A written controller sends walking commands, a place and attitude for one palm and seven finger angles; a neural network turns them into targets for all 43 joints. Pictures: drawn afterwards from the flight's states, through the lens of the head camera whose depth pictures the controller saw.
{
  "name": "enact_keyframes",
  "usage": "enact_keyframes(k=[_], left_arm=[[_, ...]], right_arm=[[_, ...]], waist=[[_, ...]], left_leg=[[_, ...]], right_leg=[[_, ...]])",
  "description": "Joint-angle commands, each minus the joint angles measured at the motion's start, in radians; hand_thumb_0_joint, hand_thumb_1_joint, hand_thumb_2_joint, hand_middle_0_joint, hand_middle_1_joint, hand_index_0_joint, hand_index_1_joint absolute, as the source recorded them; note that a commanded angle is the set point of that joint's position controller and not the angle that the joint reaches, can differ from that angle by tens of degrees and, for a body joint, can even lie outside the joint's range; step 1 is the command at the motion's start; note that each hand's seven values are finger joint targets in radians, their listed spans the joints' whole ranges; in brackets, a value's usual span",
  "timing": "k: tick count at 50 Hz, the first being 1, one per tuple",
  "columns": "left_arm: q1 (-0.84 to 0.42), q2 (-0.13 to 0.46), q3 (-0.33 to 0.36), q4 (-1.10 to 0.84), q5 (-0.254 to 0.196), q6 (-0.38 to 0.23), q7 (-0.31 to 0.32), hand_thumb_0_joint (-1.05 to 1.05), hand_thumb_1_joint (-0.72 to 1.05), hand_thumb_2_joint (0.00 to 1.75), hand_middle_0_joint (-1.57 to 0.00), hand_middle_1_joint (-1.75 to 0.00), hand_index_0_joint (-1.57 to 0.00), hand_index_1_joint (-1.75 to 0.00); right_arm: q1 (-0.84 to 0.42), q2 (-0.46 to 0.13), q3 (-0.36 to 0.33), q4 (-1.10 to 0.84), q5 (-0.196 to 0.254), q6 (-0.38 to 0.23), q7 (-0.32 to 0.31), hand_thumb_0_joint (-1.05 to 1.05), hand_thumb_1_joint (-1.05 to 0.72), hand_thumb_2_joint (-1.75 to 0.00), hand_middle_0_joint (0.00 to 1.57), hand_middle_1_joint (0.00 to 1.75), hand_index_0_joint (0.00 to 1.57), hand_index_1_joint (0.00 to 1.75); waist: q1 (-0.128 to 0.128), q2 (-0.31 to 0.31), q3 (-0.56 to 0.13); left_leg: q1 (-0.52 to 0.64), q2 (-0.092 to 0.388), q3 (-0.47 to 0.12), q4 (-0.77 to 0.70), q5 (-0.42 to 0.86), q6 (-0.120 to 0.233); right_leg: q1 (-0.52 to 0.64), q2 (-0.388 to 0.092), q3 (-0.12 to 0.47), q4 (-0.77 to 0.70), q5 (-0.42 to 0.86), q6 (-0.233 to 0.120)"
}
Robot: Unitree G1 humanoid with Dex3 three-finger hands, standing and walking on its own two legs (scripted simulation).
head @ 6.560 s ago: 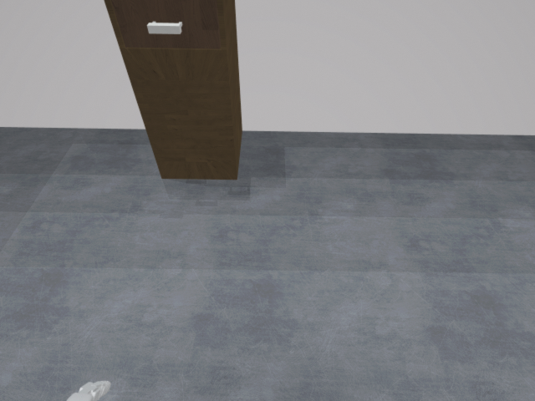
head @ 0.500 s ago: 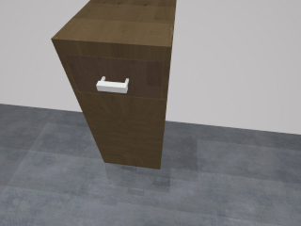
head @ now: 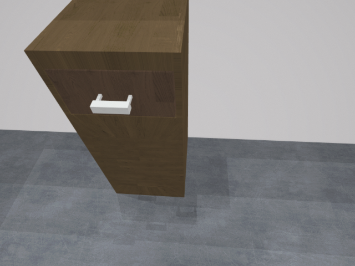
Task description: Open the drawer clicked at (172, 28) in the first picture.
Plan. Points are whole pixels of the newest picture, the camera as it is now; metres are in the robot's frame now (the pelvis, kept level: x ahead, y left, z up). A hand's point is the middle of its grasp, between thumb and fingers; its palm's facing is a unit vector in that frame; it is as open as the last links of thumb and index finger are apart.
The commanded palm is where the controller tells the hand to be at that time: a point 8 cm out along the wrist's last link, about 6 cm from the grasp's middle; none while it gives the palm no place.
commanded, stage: come to a stop and stand still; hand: left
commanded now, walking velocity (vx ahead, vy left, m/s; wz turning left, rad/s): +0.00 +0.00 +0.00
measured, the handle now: (113, 102) +0.55 +0.21 +0.03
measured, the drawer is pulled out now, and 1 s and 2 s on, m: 0.00 0.00 0.00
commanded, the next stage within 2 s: look again from close up in 0.46 s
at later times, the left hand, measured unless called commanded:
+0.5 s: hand out of the picture +0.01 +0.16 -0.17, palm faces +0.03 -0.98 -0.20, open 7.4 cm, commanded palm none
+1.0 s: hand out of the picture +0.01 +0.21 -0.17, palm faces -0.02 -0.98 -0.22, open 7.4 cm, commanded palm none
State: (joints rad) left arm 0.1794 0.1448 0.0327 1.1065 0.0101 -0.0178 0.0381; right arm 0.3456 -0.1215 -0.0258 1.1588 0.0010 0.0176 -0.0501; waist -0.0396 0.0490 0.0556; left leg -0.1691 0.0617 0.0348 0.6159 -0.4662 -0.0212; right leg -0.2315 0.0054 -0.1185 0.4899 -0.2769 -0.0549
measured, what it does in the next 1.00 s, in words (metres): stands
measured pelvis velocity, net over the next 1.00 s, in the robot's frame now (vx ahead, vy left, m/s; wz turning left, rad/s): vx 0.00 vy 0.03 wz -0.04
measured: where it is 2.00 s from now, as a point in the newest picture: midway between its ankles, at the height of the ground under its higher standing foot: outside the picture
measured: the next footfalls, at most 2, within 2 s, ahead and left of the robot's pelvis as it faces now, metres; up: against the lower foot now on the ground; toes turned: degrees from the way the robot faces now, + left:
none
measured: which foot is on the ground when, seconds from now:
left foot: down 0.00-1.00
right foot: down 0.00-1.00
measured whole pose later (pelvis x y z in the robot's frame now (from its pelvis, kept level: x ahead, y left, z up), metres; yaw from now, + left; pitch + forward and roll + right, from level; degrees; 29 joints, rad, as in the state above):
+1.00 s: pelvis +0.00 +0.03 +0.00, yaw -2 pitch -1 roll +0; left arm 0.29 0.15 -0.01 1.09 0.01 0.00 0.04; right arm 0.35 -0.13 0.03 1.10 -0.01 -0.01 -0.02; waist 0.00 0.03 0.02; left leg -0.16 0.00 0.10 0.47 -0.30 0.03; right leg -0.22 -0.04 -0.06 0.51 -0.28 0.00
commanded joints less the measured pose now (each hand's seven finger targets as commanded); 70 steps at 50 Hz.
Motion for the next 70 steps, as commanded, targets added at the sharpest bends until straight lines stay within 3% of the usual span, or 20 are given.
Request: enact_keyframes(k=[1,4,7,9,18,27,28,29,31,34,38,45,58,59,60,61,63,64,68,70], left_arm=[[0.083,0.113,0.009,-0.001,0.001,0.0,0.008,0.0,0.9,0.9,-0.2,-0.3,-0.2,-0.3],[0.043,0.102,0.003,-0.009,-0.011,0.007,0.003,0.0,0.9,0.9,-0.2,-0.3,-0.2,-0.3],[0.059,0.071,-0.004,-0.013,-0.007,0.012,-0.001,0.0,0.9,0.9,-0.2,-0.3,-0.2,-0.3],[0.064,0.086,-0.001,-0.005,-0.006,0.014,-0.003,0.0,0.9,0.9,-0.2,-0.3,-0.2,-0.3],[0.117,0.109,-0.013,0.011,-0.007,-0.003,0.001,0.0,0.9,0.9,-0.2,-0.3,-0.2,-0.3],[0.157,0.094,-0.02,0.029,-0.006,-0.004,0.005,0.0,0.9,0.9,-0.2,-0.3,-0.2,-0.3],[0.26,0.126,-0.015,0.058,0.012,-0.034,0.044,0.0,0.9,0.9,-0.2,-0.3,-0.2,-0.3],[0.254,0.165,-0.003,0.013,0.014,-0.045,0.04,0.0,0.9,0.9,-0.2,-0.3,-0.2,-0.3],[0.203,0.139,-0.013,-0.008,0.014,-0.047,0.028,0.0,0.9,0.9,-0.2,-0.3,-0.2,-0.3],[0.158,0.098,-0.02,-0.036,-0.002,-0.036,0.018,0.0,0.9,0.9,-0.2,-0.3,-0.2,-0.3],[0.163,0.08,-0.027,-0.038,0.002,-0.007,0.006,0.0,0.9,0.9,-0.2,-0.3,-0.2,-0.3],[0.179,0.077,-0.031,-0.032,0.001,0.003,-0.004,0.0,0.9,0.9,-0.2,-0.3,-0.2,-0.3],[0.191,0.071,-0.028,-0.016,-0.001,-0.004,-0.003,0.0,0.9,0.9,-0.2,-0.3,-0.2,-0.3],[0.255,0.122,-0.026,0.014,0.009,-0.018,0.038,0.0,0.9,0.9,-0.2,-0.3,-0.2,-0.3],[-0.535,0.419,-0.046,-1.486,0.145,-0.196,0.044,0.0,0.88,0.89,-0.2,-0.32,-0.2,-0.32],[-0.105,0.362,-0.005,-1.198,0.161,-0.101,0.119,0.0,0.85,0.88,-0.2,-0.33,-0.2,-0.33],[0.227,0.074,-0.122,-1.014,0.135,0.073,0.189,0.0,0.81,0.86,-0.21,-0.36,-0.21,-0.36],[0.1,0.073,-0.168,-1.202,0.163,0.078,0.189,0.0,0.78,0.85,-0.21,-0.37,-0.21,-0.37],[0.185,0.152,-0.163,-1.21,0.502,0.087,0.264,0.0,0.69,0.81,-0.22,-0.43,-0.22,-0.43],[0.437,0.121,-0.16,-1.107,0.666,0.103,0.292,0.0,0.64,0.79,-0.22,-0.47,-0.22,-0.47]], right_arm=[[0.048,-0.03,-0.002,-0.019,-0.004,-0.01,-0.002,0.0,-0.9,-0.9,0.2,0.3,0.2,0.3],[0.08,-0.036,0.0,0.011,-0.011,-0.013,0.003,0.0,-0.9,-0.9,0.2,0.3,0.2,0.3],[0.02,-0.082,0.001,-0.005,-0.016,-0.021,0.005,0.0,-0.9,-0.9,0.2,0.3,0.2,0.3],[-0.026,-0.077,0.006,-0.009,-0.016,-0.025,0.006,0.0,-0.9,-0.9,0.2,0.3,0.2,0.3],[-0.027,-0.108,0.012,-0.019,-0.013,-0.03,0.003,0.0,-0.9,-0.9,0.2,0.3,0.2,0.3],[-0.019,-0.104,0.018,-0.011,-0.011,-0.027,0.001,0.0,-0.9,-0.9,0.2,0.3,0.2,0.3],[-0.13,-0.143,0.007,-0.084,-0.003,-0.042,0.021,0.0,-0.9,-0.9,0.2,0.3,0.2,0.3],[-0.068,-0.077,0.011,-0.129,-0.004,-0.03,0.022,0.0,-0.9,-0.9,0.2,0.3,0.2,0.3],[-0.021,-0.061,0.01,-0.119,-0.002,-0.035,0.025,0.0,-0.9,-0.9,0.2,0.3,0.2,0.3],[0.057,-0.092,0.014,-0.102,-0.013,-0.042,0.028,0.0,-0.9,-0.9,0.2,0.3,0.2,0.3],[0.015,-0.106,0.026,-0.115,-0.018,-0.044,0.023,0.0,-0.9,-0.9,0.2,0.3,0.2,0.3],[0.04,-0.119,0.033,-0.104,-0.019,-0.047,0.022,0.0,-0.9,-0.9,0.2,0.3,0.2,0.3],[0.059,-0.096,0.036,-0.056,-0.015,-0.053,0.018,0.0,-0.9,-0.9,0.2,0.3,0.2,0.3],[-0.069,-0.148,0.018,-0.134,-0.002,-0.054,0.028,0.0,-0.9,-0.9,0.2,0.3,0.2,0.3],[-0.054,-0.306,0.011,-0.458,0.045,-0.21,-0.023,0.0,-0.9,-0.9,0.2,0.3,0.2,0.3],[-0.156,-0.217,0.015,-0.405,0.039,-0.306,-0.065,0.0,-0.9,-0.9,0.2,0.3,0.2,0.3],[-0.123,-0.159,-0.004,-0.344,0.058,-0.349,-0.06,0.0,-0.9,-0.9,0.2,0.3,0.2,0.3],[-0.159,-0.183,0.0,-0.426,0.067,-0.363,-0.05,0.0,-0.9,-0.9,0.2,0.3,0.2,0.3],[-0.189,-0.249,-0.012,-0.545,-0.005,-0.331,-0.024,0.0,-0.9,-0.9,0.2,0.3,0.2,0.3],[-0.245,-0.251,-0.042,-0.634,-0.035,-0.266,0.01,0.0,-0.9,-0.9,0.2,0.3,0.2,0.3]], waist=[[0.028,-0.168,-0.053],[0.006,-0.105,-0.034],[0.036,-0.045,0.007],[0.047,0.044,0.056],[0.036,-0.04,-0.057],[0.038,-0.06,0.0],[0.091,-0.126,0.07],[0.038,-0.134,-0.031],[0.013,-0.082,-0.1],[-0.002,-0.068,-0.13],[0.037,0.041,0.066],[0.049,-0.034,0.082],[0.047,-0.054,0.016],[0.086,-0.228,0.06],[-0.021,0.111,-0.469],[0.061,0.25,-0.393],[0.042,0.154,-0.226],[0.036,0.128,-0.123],[0.017,-0.139,-0.11],[0.094,-0.263,-0.093]], left_leg=[[-0.102,0.032,-0.011,0.007,0.028,0.004],[0.045,0.034,-0.002,-0.197,0.289,0.003],[0.009,0.104,-0.041,-0.252,0.353,0.025],[-0.022,0.092,-0.033,-0.274,0.386,0.024],[0.087,0.083,-0.001,-0.265,0.472,0.015],[0.079,0.078,0.001,-0.286,0.42,0.018],[-0.114,0.051,0.069,-0.018,0.275,-0.005],[-0.132,0.018,-0.003,0.022,0.064,0.021],[-0.091,0.02,0.017,-0.023,0.083,0.018],[0.02,0.04,-0.02,-0.157,0.291,0.038],[-0.12,0.07,-0.067,-0.242,0.285,0.064],[-0.144,0.059,-0.087,-0.311,0.148,0.077],[-0.057,0.044,-0.051,-0.263,0.322,0.075],[-0.148,0.062,-0.024,-0.054,0.392,0.035],[0.139,-0.044,-0.021,-0.19,0.554,0.074],[0.18,-0.004,-0.022,-0.201,0.729,0.057],[0.011,0.004,-0.032,-0.217,0.522,0.025],[-0.042,-0.004,-0.05,-0.209,0.458,0.025],[-0.167,-0.054,-0.069,-0.086,0.37,0.044],[-0.223,-0.072,-0.043,-0.05,0.353,0.038]], right_leg=[[0.156,-0.261,0.181,-0.122,0.67,-0.105],[0.029,-0.192,0.144,-0.119,0.357,-0.04],[0.012,-0.108,0.112,-0.151,0.157,0.02],[0.043,-0.112,0.116,-0.145,0.21,0.027],[0.115,-0.132,0.13,-0.15,0.394,0.022],[0.09,-0.128,0.134,-0.168,0.347,0.022],[0.083,-0.204,0.23,-0.139,0.833,0.105],[0.164,-0.258,0.265,-0.108,0.899,0.051],[0.15,-0.23,0.195,-0.109,0.712,-0.042],[0.064,-0.139,0.151,-0.056,0.293,-0.018],[0.012,-0.083,0.126,-0.054,0.055,0.005],[0.018,-0.081,0.124,-0.053,0.009,0.013],[0.04,-0.106,0.134,-0.049,0.139,0.016],[0.018,-0.165,0.188,-0.074,0.534,0.036],[0.091,-0.039,0.218,0.033,0.414,0.009],[0.022,-0.03,0.131,0.076,0.177,-0.003],[-0.087,-0.025,0.061,0.091,0.009,0.026],[-0.102,-0.03,0.054,0.073,0.051,0.026],[-0.235,0.007,0.052,0.082,0.019,0.01],[-0.238,0.011,0.069,0.074,-0.052,0.005]])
